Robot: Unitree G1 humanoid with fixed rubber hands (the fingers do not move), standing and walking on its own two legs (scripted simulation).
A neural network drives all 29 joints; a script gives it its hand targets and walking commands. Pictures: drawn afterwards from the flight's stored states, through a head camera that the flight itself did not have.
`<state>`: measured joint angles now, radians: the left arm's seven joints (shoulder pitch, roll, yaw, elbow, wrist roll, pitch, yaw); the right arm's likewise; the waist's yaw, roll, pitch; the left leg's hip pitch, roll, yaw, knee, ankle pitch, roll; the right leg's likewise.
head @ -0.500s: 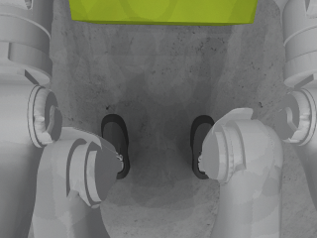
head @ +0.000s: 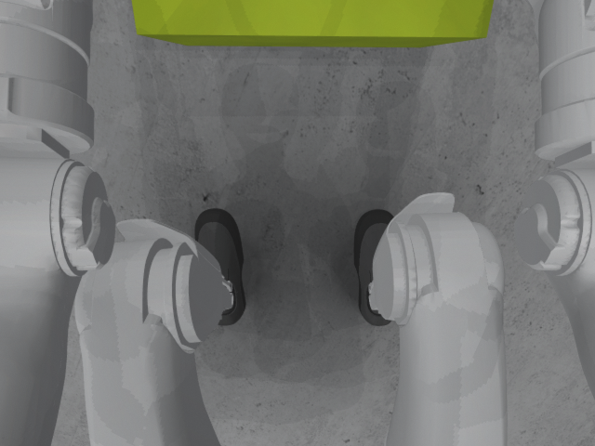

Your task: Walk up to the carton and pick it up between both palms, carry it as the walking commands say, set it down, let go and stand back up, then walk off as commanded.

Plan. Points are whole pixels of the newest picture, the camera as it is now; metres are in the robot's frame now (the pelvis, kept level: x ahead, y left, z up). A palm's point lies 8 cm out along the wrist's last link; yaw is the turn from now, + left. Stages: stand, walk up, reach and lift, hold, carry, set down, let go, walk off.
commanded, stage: reach and lift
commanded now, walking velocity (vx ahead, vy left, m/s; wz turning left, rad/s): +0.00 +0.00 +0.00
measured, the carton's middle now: out of the picture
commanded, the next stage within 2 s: none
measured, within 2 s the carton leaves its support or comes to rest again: neither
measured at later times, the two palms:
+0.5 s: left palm out of the picture +0.57 +0.13 -0.09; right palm out of the picture +0.53 -0.24 -0.10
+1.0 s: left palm out of the picture +0.55 +0.13 -0.02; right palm out of the picture +0.51 -0.23 -0.03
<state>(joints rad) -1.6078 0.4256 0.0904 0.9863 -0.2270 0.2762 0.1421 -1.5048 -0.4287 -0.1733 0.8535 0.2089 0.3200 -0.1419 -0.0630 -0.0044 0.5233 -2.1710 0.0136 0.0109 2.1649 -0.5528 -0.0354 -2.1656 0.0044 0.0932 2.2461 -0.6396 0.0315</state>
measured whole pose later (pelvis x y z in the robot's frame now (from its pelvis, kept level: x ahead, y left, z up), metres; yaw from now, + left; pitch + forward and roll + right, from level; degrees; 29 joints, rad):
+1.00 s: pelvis -0.04 +0.00 +0.07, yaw -2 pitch +25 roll +3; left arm -1.52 0.37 0.12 0.84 -0.14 0.45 0.23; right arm -1.45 -0.38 -0.17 0.72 0.09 0.53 -0.21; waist -0.04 -0.01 0.53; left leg -1.91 0.01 0.01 1.93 -0.46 -0.04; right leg -1.92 0.02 0.09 2.00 -0.52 0.04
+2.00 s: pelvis -0.05 +0.01 +0.17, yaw -4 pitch +15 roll +2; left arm -1.35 0.31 0.19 0.79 -0.08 0.50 0.21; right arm -1.29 -0.31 -0.17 0.72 0.06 0.54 -0.20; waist -0.02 -0.02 0.52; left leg -1.45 0.01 0.01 1.60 -0.41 -0.03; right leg -1.47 0.02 0.09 1.65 -0.45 0.04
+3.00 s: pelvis +0.02 +0.01 +0.30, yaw -5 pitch +23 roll +1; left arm -0.80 0.09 0.31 0.78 0.12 0.48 0.15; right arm -0.84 -0.13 -0.26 0.89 -0.11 0.45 -0.11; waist -0.01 -0.02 -0.16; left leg -1.16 0.01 0.01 1.07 -0.32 -0.01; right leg -1.16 0.02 0.09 1.10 -0.35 0.05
